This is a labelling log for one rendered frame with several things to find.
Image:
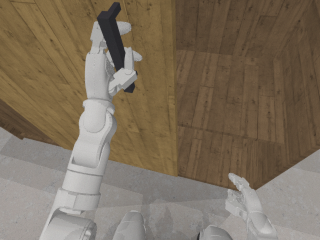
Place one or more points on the robot right forearm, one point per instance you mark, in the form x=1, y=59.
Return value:
x=259, y=227

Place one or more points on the robot left hand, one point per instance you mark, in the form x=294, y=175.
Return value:
x=99, y=66

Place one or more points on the handle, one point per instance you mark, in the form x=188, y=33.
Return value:
x=109, y=28

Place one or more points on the robot thigh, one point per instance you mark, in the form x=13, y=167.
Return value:
x=214, y=233
x=132, y=227

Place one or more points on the robot left forearm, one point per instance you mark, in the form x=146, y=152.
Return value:
x=87, y=165

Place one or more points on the robot left thigh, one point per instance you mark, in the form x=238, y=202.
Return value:
x=132, y=227

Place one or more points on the robot right hand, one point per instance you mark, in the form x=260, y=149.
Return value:
x=244, y=204

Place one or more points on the robot right thigh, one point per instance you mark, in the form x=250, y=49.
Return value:
x=214, y=233

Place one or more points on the wardrobe door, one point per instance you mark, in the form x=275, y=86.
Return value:
x=43, y=49
x=16, y=120

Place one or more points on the robot left upper arm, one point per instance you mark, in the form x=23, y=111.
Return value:
x=69, y=227

